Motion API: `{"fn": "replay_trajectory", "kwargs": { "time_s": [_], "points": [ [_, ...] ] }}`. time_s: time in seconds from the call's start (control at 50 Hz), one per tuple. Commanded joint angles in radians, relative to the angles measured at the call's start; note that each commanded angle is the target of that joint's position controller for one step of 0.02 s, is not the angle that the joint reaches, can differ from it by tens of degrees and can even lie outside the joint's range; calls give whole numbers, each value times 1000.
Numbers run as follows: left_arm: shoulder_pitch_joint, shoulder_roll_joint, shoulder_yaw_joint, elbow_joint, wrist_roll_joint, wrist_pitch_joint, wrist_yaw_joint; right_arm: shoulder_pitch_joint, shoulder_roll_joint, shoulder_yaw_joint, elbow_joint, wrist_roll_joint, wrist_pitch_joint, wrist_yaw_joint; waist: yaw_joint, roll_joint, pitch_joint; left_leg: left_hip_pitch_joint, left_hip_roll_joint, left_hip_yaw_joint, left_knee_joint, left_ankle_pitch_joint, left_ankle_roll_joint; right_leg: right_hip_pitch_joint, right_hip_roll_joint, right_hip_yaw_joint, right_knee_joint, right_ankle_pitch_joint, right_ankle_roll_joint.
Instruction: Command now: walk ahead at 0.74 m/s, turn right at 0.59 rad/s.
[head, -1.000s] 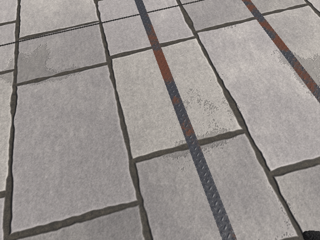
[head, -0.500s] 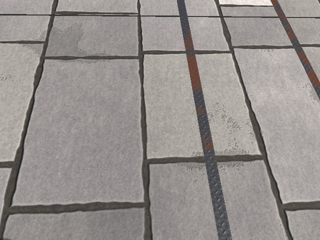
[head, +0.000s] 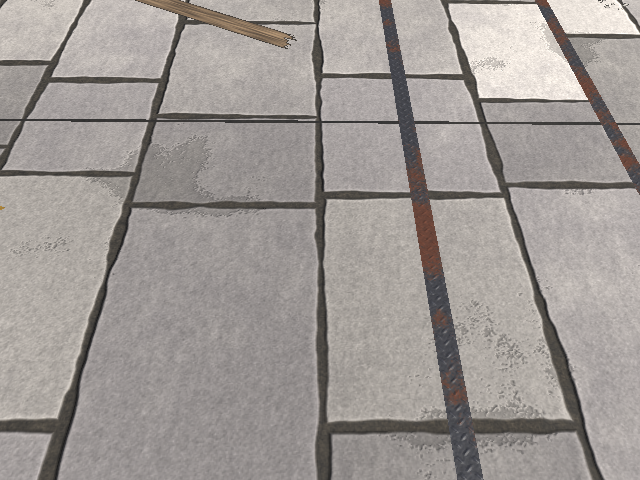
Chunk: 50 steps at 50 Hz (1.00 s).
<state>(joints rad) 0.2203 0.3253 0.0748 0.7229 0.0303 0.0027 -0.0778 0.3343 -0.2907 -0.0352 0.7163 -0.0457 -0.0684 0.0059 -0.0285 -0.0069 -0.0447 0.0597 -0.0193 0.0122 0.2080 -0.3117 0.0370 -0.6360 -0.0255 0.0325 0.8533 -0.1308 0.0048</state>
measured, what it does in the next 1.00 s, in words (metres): walks ahead: right foot, then left foot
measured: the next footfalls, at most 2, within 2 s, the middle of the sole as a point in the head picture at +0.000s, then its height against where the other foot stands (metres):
right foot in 0.16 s outside the picture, level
left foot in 0.64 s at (417, 386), level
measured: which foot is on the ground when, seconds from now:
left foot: down 0.00-0.16, up 0.18-0.62, down 0.64-1.00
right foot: up 0.00-0.14, down 0.16-0.62, up 0.64-1.00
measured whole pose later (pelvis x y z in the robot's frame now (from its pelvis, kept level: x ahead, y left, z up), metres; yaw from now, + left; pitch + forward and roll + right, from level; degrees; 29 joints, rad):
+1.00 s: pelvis +0.85 -0.29 -0.02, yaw +10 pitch +2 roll +0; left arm -0.09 0.24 -0.03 0.50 0.00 -0.12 0.03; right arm 0.48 -0.28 -0.06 0.86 0.04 -0.03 -0.03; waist -0.13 -0.04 0.06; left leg -0.08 -0.20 -0.30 0.59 -0.46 0.10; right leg -0.54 0.04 0.19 0.39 0.19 0.06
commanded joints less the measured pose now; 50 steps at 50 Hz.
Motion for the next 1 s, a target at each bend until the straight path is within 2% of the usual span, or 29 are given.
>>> {"fn": "replay_trajectory", "kwargs": {
  "time_s": [0.02,0.08,0.12,0.14,0.16,0.18,0.2,0.22,0.24,0.28,0.34,0.42,0.52,0.58,0.62,0.64,0.66,0.68,0.7,0.72,0.74,0.78,0.84,0.86,0.88,0.92,0.96,0.98,1.0],
  "points": [
    [-228,65,2,-138,2,-10,-31,27,-162,-52,-20,-5,-22,-7,-50,100,190,13,304,-85,-149,-58,108,-241,-52,-11,3,-1,-33],
    [-274,48,-19,-172,2,-6,-33,55,-171,-58,17,-10,-26,-13,-51,82,200,66,316,11,-128,145,99,-216,-57,-86,-55,-74,-98],
    [-196,49,-23,-165,-2,-1,-17,33,-189,-57,28,-8,-25,-14,5,99,122,34,289,132,29,754,68,13,30,-187,-103,-170,-164],
    [-85,74,-11,-139,-4,-2,-5,46,-213,-60,38,-6,-19,-16,62,116,33,17,284,171,223,1110,62,187,105,-228,-83,-223,-190],
    [133,108,9,-82,-3,-10,4,26,-233,-62,32,1,-10,-21,176,105,-84,-98,272,194,510,1222,47,471,155,-219,-123,-220,-220],
    [350,195,45,-17,5,-13,21,18,-204,-46,14,-3,-13,-21,267,-6,-202,-343,224,188,856,950,17,808,100,-47,-200,-317,-246],
    [284,317,66,-22,0,-10,37,24,-41,-2,-60,-5,-27,12,143,-335,-207,-759,9,127,1204,-134,-42,976,-181,555,-447,-707,-344],
    [279,303,67,-49,-22,-13,37,-85,-123,-10,-93,-10,-45,14,190,-192,-249,-882,-18,-93,1304,-96,-23,998,-231,875,-602,-703,-370],
    [267,277,63,-23,-11,-12,48,-161,-159,-16,-116,-4,-57,14,175,-102,-110,-972,40,-110,1300,-14,-13,948,-222,765,-595,-538,-343],
    [200,214,48,-20,-16,-25,64,-122,-132,4,-97,-16,-56,9,77,44,23,-846,120,-92,1124,52,-24,668,-149,540,-592,-276,-305],
    [134,99,0,-21,-15,-63,65,-16,-103,18,-43,-28,6,25,-8,7,82,-730,167,-50,1002,39,-42,457,-72,336,-656,-160,-283],
    [219,111,-4,26,-26,-106,48,-234,-71,32,-107,9,25,41,56,-7,195,-822,154,60,765,258,-23,459,-17,126,-759,271,-179],
    [248,110,-23,82,-18,-139,65,-293,-46,42,-88,46,6,60,60,-28,149,-630,14,141,445,496,64,610,-37,-79,-818,852,-55],
    [181,166,-4,71,3,-127,105,-129,-121,16,-6,43,15,51,-48,-107,12,-449,-97,173,432,445,86,788,-97,-139,-619,1326,3],
    [87,191,9,49,32,-93,127,215,-200,-23,107,40,28,35,-222,-110,-106,-148,-137,154,441,339,125,737,-118,-153,-143,1481,21],
    [-36,211,19,30,26,-78,133,452,-233,-51,169,43,32,22,-378,-48,-117,23,-63,48,314,322,214,583,-40,-188,370,1236,26],
    [-87,6,-39,-6,44,-101,106,434,-207,-43,217,42,43,11,-249,212,-27,191,27,-92,497,308,238,117,135,-126,782,-205,-3],
    [79,-54,-65,-89,-15,-115,90,249,-261,-57,153,15,41,3,-48,369,-173,369,230,-703,296,115,461,-220,173,51,981,-411,35],
    [48,31,-75,-92,10,-138,84,168,-201,-60,99,22,42,3,-73,120,-154,282,276,-880,62,-173,453,-245,104,135,864,-280,-3],
    [-9,79,-72,-89,21,-147,72,128,-154,-53,102,29,41,1,-33,-59,-30,83,254,-809,-1,-267,399,-194,46,138,736,-184,-24],
    [-33,79,-74,-91,32,-144,73,88,-134,-47,103,29,35,3,17,-135,82,-107,211,-711,-15,-74,355,-131,20,101,641,-173,-22],
    [-30,63,-84,-105,47,-97,77,73,-140,-37,112,35,7,-3,88,-145,174,-359,137,-529,9,400,329,-12,-20,68,493,-215,29],
    [-126,18,-106,-166,27,-76,77,68,-187,-52,116,40,-16,5,77,-62,171,-524,5,-318,49,893,261,172,0,-39,96,-91,61],
    [-260,-7,-100,-224,-10,-123,88,49,-91,-34,71,102,-28,-11,16,-77,156,-567,-57,-344,58,700,202,217,69,-3,-69,-12,71],
    [-286,-25,-102,-243,-15,-135,95,67,-140,-47,88,112,-21,-20,-1,-41,99,-534,-81,-340,77,626,153,288,120,-12,-231,104,70],
    [-277,6,-73,-252,-32,-136,107,136,-181,-66,116,98,11,-36,-33,44,9,-435,-96,-377,147,536,76,403,185,1,-380,272,81],
    [-245,42,-47,-265,-46,-132,116,123,-138,-64,110,92,33,-43,-4,112,-21,-392,-118,-408,297,473,20,493,177,43,-455,345,70],
    [-164,54,-34,-251,-39,-130,120,68,-134,-67,85,95,40,-47,57,127,-69,-387,-145,-389,427,479,-21,596,153,51,-506,430,58],
    [11,69,-21,-203,-23,-125,122,20,-110,-62,46,85,45,-50,137,123,-184,-430,-171,-345,665,351,-64,795,49,107,-483,519,18]
  ]
}}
